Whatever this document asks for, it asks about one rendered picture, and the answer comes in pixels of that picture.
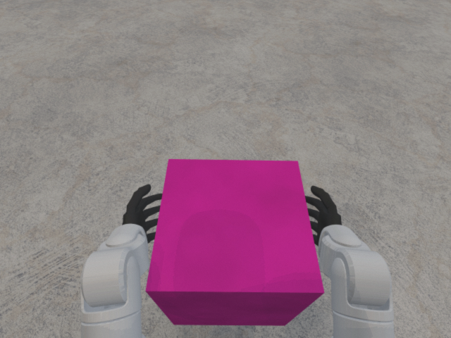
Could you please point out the left robot hand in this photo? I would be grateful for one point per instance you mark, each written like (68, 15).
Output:
(135, 213)

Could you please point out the carton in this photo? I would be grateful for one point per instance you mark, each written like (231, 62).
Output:
(233, 244)

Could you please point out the left robot forearm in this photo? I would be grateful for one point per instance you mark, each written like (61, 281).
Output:
(110, 288)

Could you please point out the right robot hand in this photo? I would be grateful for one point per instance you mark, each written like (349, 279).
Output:
(328, 214)

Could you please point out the right robot forearm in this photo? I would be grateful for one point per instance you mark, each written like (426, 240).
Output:
(361, 285)

